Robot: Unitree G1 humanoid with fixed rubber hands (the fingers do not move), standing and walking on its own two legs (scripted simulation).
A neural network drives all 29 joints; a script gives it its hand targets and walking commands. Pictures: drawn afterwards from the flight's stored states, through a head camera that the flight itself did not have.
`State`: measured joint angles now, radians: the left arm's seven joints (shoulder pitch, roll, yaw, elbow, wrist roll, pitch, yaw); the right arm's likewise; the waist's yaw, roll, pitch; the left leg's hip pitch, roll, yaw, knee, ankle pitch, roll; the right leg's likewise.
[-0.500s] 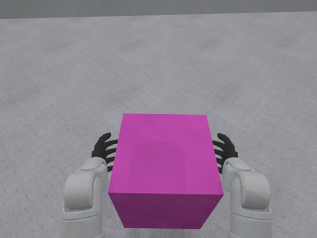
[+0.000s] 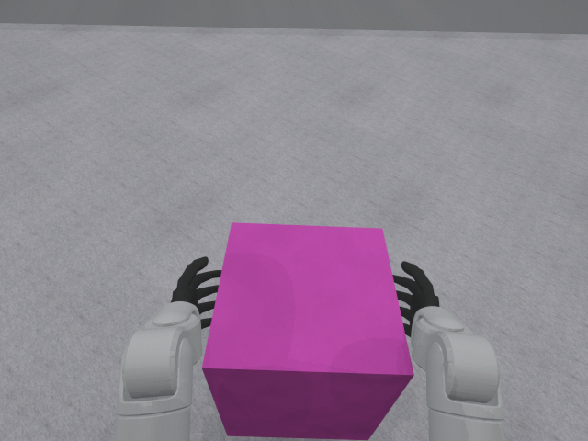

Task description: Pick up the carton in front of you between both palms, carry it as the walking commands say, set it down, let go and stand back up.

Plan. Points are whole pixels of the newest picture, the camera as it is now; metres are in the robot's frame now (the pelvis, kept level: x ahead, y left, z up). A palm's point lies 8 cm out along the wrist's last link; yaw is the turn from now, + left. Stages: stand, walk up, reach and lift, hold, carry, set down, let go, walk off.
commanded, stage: carry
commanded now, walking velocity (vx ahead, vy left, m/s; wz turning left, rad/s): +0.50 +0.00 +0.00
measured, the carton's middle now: (302, 335) +0.26 -0.01 -0.02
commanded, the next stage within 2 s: none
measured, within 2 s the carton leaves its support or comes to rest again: neither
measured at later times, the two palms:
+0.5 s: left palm (232, 137) +0.58 +0.12 +0.09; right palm (392, 138) +0.61 -0.18 +0.07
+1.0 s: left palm (225, 62) +0.92 +0.17 +0.06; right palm (346, 65) +0.92 -0.12 +0.07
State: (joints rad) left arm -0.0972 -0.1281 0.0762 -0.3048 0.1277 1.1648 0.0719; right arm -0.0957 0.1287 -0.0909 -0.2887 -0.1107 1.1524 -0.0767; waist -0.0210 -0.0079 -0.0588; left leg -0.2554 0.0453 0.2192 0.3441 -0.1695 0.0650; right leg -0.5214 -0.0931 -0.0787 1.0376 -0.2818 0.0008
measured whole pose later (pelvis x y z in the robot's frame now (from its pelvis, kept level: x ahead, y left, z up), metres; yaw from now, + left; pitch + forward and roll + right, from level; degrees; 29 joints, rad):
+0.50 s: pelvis +0.33 -0.05 +0.00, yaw +4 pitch +4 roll +2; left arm -0.14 -0.13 0.10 -0.38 0.10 1.20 0.08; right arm -0.16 0.13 -0.10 -0.37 -0.12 1.21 -0.08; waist 0.02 0.01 -0.04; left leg -0.51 0.09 0.07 1.04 -0.27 0.01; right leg -0.25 -0.04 -0.22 0.33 -0.16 -0.07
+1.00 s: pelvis +0.66 +0.03 +0.00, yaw +0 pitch +4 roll -2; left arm -0.12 -0.13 0.08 -0.35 0.13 1.16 0.07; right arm -0.11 0.13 -0.10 -0.33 -0.11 1.15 -0.08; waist -0.02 -0.01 -0.01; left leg -0.25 0.05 0.22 0.34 -0.16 0.07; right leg -0.51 -0.08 -0.08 1.03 -0.30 0.00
